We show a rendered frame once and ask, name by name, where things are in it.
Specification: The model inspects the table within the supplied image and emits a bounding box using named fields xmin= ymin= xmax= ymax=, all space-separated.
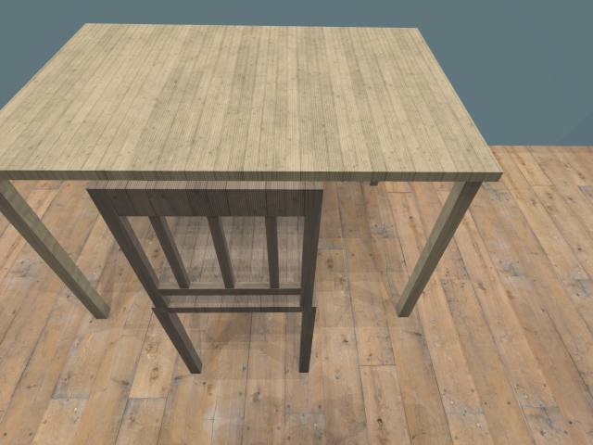
xmin=0 ymin=23 xmax=503 ymax=319

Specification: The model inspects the chair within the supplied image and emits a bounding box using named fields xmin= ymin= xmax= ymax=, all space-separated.
xmin=86 ymin=181 xmax=323 ymax=374

